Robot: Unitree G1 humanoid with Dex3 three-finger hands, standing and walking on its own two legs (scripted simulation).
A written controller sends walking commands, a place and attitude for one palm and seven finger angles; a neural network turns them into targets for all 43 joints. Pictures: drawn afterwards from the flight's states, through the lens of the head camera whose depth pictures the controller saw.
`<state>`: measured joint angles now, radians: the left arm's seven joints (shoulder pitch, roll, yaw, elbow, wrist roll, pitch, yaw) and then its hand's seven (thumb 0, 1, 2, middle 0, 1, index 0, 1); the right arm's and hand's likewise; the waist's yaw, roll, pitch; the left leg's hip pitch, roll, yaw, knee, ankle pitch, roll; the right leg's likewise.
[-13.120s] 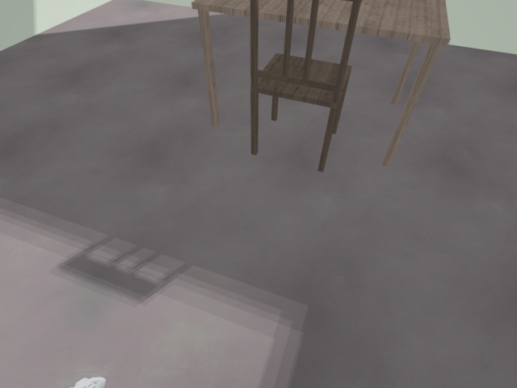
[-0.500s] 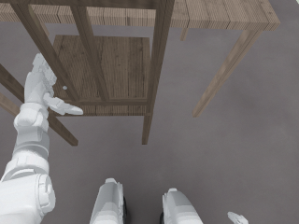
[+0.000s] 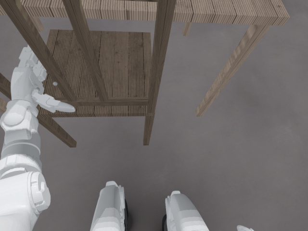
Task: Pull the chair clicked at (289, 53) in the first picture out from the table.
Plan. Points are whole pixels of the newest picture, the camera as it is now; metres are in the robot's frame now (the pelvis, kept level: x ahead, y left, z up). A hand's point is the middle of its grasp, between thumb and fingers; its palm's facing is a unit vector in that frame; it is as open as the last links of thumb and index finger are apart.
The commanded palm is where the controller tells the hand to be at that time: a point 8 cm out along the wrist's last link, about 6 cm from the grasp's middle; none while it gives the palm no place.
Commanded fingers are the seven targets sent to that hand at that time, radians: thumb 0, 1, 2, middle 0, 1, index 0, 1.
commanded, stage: push the fingers through the gap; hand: left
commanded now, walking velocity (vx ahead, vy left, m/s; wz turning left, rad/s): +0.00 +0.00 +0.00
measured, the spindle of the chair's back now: (49, 64) +0.50 +0.24 +0.07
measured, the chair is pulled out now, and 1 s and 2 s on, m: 0.00 0.00 0.02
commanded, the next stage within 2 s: hook a spindle and tug to test in 0.06 s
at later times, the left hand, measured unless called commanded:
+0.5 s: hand (57, 81) +0.47 +0.23 +0.04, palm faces +0.01 -1.00 -0.05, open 15.6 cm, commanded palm +0.46 +0.26 +0.04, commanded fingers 0.00 -0.33 0.37 -0.38 -1.07 -0.38 -1.07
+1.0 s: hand (59, 81) +0.47 +0.22 +0.04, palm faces +0.03 -1.00 -0.04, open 6.2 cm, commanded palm +0.45 +0.26 +0.04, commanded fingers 0.00 0.90 0.90 -0.50 -1.45 -0.50 -1.45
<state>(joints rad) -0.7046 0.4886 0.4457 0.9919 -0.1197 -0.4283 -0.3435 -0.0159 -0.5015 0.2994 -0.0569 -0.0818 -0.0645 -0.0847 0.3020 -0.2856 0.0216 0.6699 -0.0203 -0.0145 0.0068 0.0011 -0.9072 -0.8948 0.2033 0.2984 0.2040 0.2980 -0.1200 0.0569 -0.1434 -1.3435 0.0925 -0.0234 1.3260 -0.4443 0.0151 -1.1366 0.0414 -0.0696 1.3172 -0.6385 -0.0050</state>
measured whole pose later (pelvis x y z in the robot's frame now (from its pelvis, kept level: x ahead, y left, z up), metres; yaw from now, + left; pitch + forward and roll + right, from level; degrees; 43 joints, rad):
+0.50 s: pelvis +0.00 +0.01 +0.00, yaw +0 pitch +27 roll -6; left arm -0.72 0.47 0.42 0.96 -0.11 -0.41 -0.32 -0.02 -0.50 0.30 -0.21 -0.57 -0.22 -0.57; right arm 0.29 -0.27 0.03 0.66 -0.03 0.00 0.01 0.00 -0.91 -0.89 0.20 0.30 0.20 0.30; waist -0.12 0.06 -0.14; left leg -1.35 0.08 -0.02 1.33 -0.45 0.03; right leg -1.14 0.04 -0.07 1.30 -0.64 0.01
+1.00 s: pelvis +0.00 +0.00 +0.00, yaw +0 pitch +26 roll -5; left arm -0.71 0.46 0.43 0.99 -0.11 -0.44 -0.30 0.00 0.53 0.74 -0.45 -1.37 -0.47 -1.42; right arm 0.29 -0.28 0.03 0.66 -0.03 0.00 0.02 0.00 -0.91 -0.89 0.20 0.30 0.20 0.30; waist -0.13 0.06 -0.15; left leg -1.33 0.09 -0.02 1.32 -0.45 0.02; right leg -1.12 0.04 -0.06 1.30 -0.64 0.00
